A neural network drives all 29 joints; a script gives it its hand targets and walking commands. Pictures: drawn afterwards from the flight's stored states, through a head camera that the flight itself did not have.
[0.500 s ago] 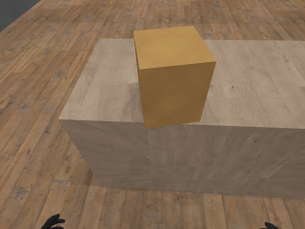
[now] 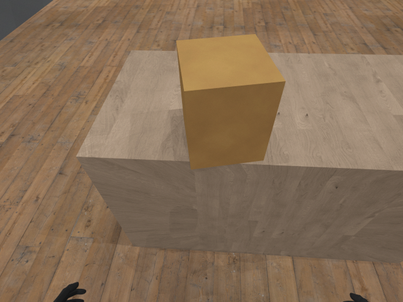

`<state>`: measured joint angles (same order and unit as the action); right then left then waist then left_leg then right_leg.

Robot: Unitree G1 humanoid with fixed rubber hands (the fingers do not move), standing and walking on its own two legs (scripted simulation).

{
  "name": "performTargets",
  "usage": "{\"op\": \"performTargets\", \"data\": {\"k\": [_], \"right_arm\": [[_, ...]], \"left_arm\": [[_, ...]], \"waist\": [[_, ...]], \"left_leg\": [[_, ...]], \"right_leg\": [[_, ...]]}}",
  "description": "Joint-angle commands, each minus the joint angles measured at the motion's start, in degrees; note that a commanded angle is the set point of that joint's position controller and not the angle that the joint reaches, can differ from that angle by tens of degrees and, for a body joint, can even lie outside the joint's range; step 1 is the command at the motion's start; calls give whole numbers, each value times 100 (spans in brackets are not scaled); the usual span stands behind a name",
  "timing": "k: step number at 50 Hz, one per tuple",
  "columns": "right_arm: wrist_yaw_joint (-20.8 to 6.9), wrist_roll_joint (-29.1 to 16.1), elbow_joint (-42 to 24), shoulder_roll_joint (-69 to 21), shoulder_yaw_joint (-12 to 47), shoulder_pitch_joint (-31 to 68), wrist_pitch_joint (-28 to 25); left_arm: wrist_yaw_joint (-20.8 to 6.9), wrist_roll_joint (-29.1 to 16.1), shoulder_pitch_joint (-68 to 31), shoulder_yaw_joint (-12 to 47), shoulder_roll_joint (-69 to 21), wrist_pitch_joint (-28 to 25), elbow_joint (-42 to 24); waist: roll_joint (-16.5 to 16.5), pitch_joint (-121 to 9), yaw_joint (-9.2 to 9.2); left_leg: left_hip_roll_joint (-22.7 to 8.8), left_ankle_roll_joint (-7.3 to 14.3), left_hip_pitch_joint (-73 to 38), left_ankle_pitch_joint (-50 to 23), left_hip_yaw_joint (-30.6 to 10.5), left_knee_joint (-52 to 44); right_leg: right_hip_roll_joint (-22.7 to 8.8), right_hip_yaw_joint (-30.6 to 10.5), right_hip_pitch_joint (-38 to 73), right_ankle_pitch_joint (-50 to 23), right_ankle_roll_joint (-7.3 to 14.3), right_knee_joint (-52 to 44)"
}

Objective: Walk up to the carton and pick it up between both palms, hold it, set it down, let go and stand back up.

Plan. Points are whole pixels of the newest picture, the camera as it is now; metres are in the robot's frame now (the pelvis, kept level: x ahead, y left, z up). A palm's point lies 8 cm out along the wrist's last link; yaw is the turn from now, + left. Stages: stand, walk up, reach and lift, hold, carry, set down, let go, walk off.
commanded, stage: walk up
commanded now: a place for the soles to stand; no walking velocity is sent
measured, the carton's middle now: (222, 103) +0.57 -0.02 +0.07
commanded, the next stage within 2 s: none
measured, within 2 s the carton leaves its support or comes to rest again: neither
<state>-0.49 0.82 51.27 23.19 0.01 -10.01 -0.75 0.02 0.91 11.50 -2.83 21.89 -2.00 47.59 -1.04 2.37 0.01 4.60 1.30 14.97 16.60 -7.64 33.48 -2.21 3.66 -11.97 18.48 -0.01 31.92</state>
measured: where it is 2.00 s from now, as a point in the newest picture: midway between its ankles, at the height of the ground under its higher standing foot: outside the picture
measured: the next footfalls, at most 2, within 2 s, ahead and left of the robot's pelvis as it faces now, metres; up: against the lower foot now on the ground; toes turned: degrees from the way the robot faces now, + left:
right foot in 0.42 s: +0.14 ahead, -0.19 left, +0.00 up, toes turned +3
left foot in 1.42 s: +0.16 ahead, +0.11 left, +0.00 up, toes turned +2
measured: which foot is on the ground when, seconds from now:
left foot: down 0.00-0.42, up 0.44-1.00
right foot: down 0.00-0.08, up 0.10-0.40, down 0.42-1.00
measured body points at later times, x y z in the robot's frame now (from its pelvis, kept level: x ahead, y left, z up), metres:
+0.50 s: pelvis +0.04 -0.12 -0.01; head +0.05 -0.14 +0.44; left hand +0.07 +0.21 -0.10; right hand +0.13 -0.43 -0.13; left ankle +0.01 +0.08 -0.68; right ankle +0.09 -0.19 -0.73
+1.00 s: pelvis +0.07 -0.15 +0.01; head +0.08 -0.16 +0.46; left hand +0.11 +0.18 -0.08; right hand +0.12 -0.49 -0.10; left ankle +0.10 -0.06 -0.70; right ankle +0.10 -0.19 -0.73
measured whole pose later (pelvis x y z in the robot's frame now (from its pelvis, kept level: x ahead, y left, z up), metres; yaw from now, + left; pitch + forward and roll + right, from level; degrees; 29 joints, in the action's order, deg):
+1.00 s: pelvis +0.07 -0.15 +0.01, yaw +3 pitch -3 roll +0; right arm -0.6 2.4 51.5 26.3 0.0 -18.7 1.1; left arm -0.3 0.9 18.7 -4.3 23.3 -2.6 47.6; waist -1.1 4.1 0.0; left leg 4.8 2.2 18.8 16.6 -2.1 38.9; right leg 6.8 2.1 -7.9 8.2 1.9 18.2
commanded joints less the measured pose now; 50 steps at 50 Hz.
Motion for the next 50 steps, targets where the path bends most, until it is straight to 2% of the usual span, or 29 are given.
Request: {"op": "performTargets", "data": {"k": [1,2,3,4,7,9,12,14,16,17,18,19,20,21,23,24,26,29,30,33,34,35,36,38,40,42,43,45,50], "right_arm": [[-12,101,-222,1605,-625,-1146,-370],[-2,91,-165,1849,-679,-1544,-397],[26,147,-195,1990,-796,-1565,-397],[70,75,-246,1997,-829,-1501,-399],[95,8,-343,1730,-676,-1241,-499],[75,-46,-472,1679,-677,-1089,-543],[105,-18,-500,1650,-681,-1251,-492],[84,-3,-649,1701,-718,-883,-441],[63,5,-708,1759,-705,-490,-381],[46,26,-758,1639,-691,-39,-335],[62,43,-694,1301,-566,41,-298],[99,-82,-807,701,-384,-183,-296],[125,-83,-816,636,-358,-478,-258],[138,-80,-657,972,-423,-895,-181],[98,-77,-335,1492,-574,-1262,-119],[55,-94,-283,1608,-611,-1080,-112],[-22,-110,-163,1322,-559,-1267,-87],[-87,-57,-61,1012,-507,-1641,-64],[-75,-84,-189,1023,-493,-1596,-63],[-5,-105,-121,1268,-597,-1772,25],[34,-83,-155,1323,-570,-1837,64],[47,-97,-100,1308,-566,-1790,61],[48,-84,-78,1248,-570,-1789,71],[67,-34,-115,1172,-573,-1573,78],[26,42,-295,1037,-537,-1319,48],[15,79,-164,1023,-509,-1583,115],[-8,169,-143,1169,-591,-1667,158],[-58,228,-283,1187,-638,-1550,227],[-222,380,-496,1329,-680,-904,482]], "left_arm": [[-121,24,-151,-491,1370,1,-631],[-167,31,-324,-489,1177,53,-732],[-176,77,-502,-439,1234,78,-794],[-173,125,-528,-515,1442,91,-777],[-251,43,-290,-467,1358,-2,-555],[-281,-19,-100,-427,1238,-18,-541],[-265,-7,-280,-428,1146,8,-605],[-278,-21,-282,-433,1181,5,-615],[-269,-60,314,-535,1275,-4,-358],[-227,-55,1046,-608,1317,-49,-97],[-157,-3,2016,-735,1503,-76,188],[-56,77,2414,-757,1836,-136,256],[-11,78,2115,-797,2103,-184,136],[-30,39,1444,-784,2121,-201,-101],[-34,42,626,-837,2183,-210,-277],[-43,51,416,-744,1873,-251,-384],[-21,-51,614,-644,1600,-321,-293],[-10,-133,1088,-602,1451,-349,-163],[-42,-135,1188,-597,1386,-333,-196],[-43,-164,1038,-693,1514,-235,-424],[-49,-152,848,-676,1592,-167,-483],[-31,-150,862,-642,1434,-124,-518],[-15,-164,795,-686,1525,-72,-517],[6,-81,888,-665,1409,-22,-503],[70,-150,1054,-622,1371,-43,-419],[74,-94,625,-677,1494,-3,-459],[96,-77,661,-651,1452,-14,-539],[161,-41,693,-660,1515,-40,-516],[401,40,1355,-735,1882,-202,-186]], "waist": [[373,-421,-87],[-407,-294,-280],[-750,172,-413],[-120,207,-415],[27,397,-188],[-366,35,-69],[-637,53,-193],[-843,19,-195],[-899,31,171],[-766,-173,646],[-25,-564,1115],[1370,-542,1323],[1628,-316,954],[864,-101,489],[895,600,114],[304,1053,66],[520,1140,-33],[833,367,-107],[744,108,-134],[733,-303,-175],[1154,-135,-138],[972,-147,-119],[1376,-32,-144],[1074,-192,8],[902,38,99],[1160,-50,-162],[799,-63,-191],[318,-146,-168],[-617,170,108]], "left_leg": [[-963,847,-549,397,-1431,-507],[-1568,1224,-1086,1482,-2749,-1368],[-1962,1579,-1315,1909,-3837,-1870],[-2167,1676,-1424,2160,-4079,-2001],[-1954,1549,-1510,-97,-3307,-1604],[-1577,1379,-1400,-1263,-2335,-1237],[-1273,1193,-1124,-1519,-1900,-1199],[-1171,1123,-755,-572,-1614,-1241],[-1074,947,216,256,-1353,-1091],[-888,687,671,437,-960,-426],[-576,472,1002,171,-603,996],[278,171,2044,740,-518,2617],[542,-42,2786,1376,-525,3249],[310,-4,2513,987,-623,3195],[-102,39,2254,554,-594,3358],[-177,-5,2111,84,-666,3299],[-200,-50,1599,-561,-524,3111],[-134,-37,1182,-774,-74,2794],[-102,-22,1273,-758,-86,2766],[49,-120,981,-693,106,2297],[19,-134,1008,-520,270,1979],[-16,-181,1031,-364,206,1791],[76,-112,933,-120,564,1493],[-159,-118,1065,-112,559,947],[-118,-1,1185,33,522,362],[-239,139,872,185,762,72],[-326,155,630,162,633,125],[-488,298,725,451,490,136],[-627,274,2194,496,-491,2153]], "right_leg": [[-235,-208,-600,1309,606,806],[151,-57,-1693,1701,446,1640],[224,-609,-2622,1920,336,2273],[163,-838,-2886,1713,259,2552],[13,-981,-2846,1366,274,2320],[-98,-805,-2183,1229,196,1909],[83,-524,-1718,845,108,1535],[51,-429,-1460,606,103,1128],[-33,-388,-389,-218,184,503],[61,-169,663,-853,216,-10],[-39,-359,1670,-943,139,-531],[-735,-1804,2204,-86,121,-1289],[-1616,-3542,2065,561,102,-1781],[-1914,-3864,1466,1719,-15,-2377],[-1833,-4227,311,3144,-286,-2991],[-1541,-3403,-26,2492,-413,-2885],[-868,-2179,-154,612,-913,-2692],[-565,-1230,570,-2762,-1008,-2012],[-549,-1128,954,-2939,-716,-1902],[-586,-1058,1220,-2311,-1127,-2046],[-516,-883,1384,-2565,-1397,-2095],[-500,-921,1498,-2875,-1185,-1917],[-464,-843,1495,-3206,-1532,-2070],[-588,-888,2052,-3679,-923,-1650],[-713,-1106,2075,-3833,-1018,-1723],[-690,-1034,1776,-3468,-936,-1735],[-848,-1201,1518,-3288,-881,-1786],[-1128,-1567,1513,-2411,-306,-1662],[-2031,-3006,1408,1086,334,-2070]]}}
